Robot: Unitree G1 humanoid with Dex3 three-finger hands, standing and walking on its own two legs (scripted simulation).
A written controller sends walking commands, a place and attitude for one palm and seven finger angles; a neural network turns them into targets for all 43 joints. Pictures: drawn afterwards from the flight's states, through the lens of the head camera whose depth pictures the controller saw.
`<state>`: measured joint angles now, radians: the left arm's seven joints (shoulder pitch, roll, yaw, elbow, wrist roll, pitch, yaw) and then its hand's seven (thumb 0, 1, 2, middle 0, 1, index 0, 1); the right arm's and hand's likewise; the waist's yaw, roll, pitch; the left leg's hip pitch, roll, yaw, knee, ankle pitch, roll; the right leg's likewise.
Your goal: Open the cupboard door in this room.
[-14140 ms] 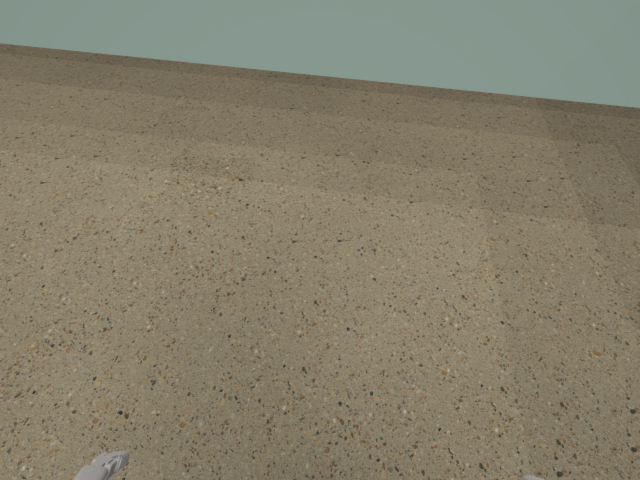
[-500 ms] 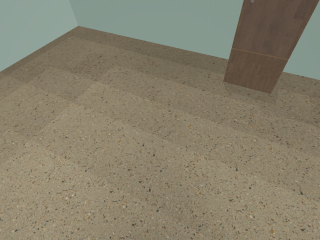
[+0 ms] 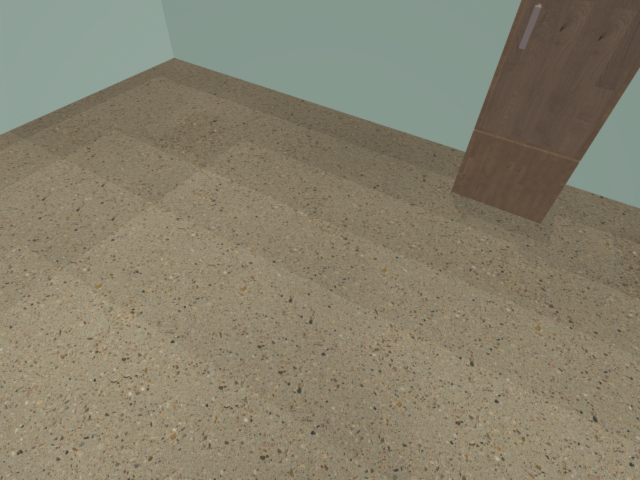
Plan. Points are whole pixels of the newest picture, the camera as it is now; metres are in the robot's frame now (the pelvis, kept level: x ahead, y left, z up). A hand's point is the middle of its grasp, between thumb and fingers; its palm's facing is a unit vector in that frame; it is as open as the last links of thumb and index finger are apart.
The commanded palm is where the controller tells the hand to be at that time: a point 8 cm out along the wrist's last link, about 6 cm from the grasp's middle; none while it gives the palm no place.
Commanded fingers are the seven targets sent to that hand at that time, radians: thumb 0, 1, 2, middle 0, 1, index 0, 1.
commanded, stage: stand and wait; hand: left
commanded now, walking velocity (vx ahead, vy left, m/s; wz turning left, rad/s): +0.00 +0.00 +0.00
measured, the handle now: (530, 26) +1.57 -0.60 +0.04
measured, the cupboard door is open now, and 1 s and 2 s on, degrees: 0 0 0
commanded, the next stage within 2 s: turn or walk to find it in 0.28 s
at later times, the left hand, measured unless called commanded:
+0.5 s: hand out of the picture +0.01 +0.16 -0.18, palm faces -0.01 -0.98 -0.18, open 7.4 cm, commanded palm none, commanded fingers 0.00 0.90 0.90 -0.20 -0.30 -0.20 -0.30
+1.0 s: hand out of the picture +0.01 +0.15 -0.18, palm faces +0.08 -0.97 -0.21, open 7.4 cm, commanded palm none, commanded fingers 0.00 0.90 0.90 -0.20 -0.30 -0.20 -0.30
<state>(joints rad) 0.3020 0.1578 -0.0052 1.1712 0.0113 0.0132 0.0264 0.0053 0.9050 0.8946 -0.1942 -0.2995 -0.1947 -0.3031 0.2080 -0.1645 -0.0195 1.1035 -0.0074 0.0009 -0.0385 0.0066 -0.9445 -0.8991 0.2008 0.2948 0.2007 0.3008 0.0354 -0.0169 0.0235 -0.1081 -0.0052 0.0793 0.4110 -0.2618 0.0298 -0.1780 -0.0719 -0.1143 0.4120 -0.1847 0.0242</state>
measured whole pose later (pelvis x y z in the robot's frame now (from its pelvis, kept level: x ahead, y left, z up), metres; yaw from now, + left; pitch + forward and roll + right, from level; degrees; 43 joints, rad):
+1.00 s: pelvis +0.00 -0.03 -0.01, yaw +2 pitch -1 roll +0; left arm 0.24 0.16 0.03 1.10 0.01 0.01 0.04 0.01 0.91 0.89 -0.20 -0.30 -0.20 -0.30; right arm 0.27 -0.14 -0.03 1.11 -0.01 0.03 -0.02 0.01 -0.91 -0.90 0.20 0.29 0.20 0.30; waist 0.00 0.01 0.05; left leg -0.21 0.03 0.04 0.54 -0.31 -0.01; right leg -0.26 -0.06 -0.15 0.53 -0.26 -0.02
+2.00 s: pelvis -0.01 -0.04 +0.00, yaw +1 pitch -2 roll +0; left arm 0.18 0.28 0.03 1.12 0.01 -0.01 0.02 0.01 0.90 0.89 -0.20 -0.30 -0.20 -0.30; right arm 0.19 -0.28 -0.03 1.12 -0.02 0.00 -0.03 0.01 -0.91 -0.90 0.20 0.29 0.20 0.30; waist 0.01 0.01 0.06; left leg -0.13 0.05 0.04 0.39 -0.22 -0.03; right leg -0.16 0.01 -0.08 0.38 -0.19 -0.04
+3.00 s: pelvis +0.06 -0.04 +0.00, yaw -2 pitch -1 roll +0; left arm 0.26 0.20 0.00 1.16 0.01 -0.01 0.03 0.01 0.90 0.89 -0.20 -0.30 -0.20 -0.30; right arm 0.13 -0.18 -0.01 1.10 0.00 -0.01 -0.03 0.01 -0.91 -0.90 0.20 0.29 0.20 0.30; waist 0.03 -0.02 0.05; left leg -0.17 0.03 0.10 0.44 -0.25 0.01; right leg -0.05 -0.05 -0.17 0.38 -0.30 0.01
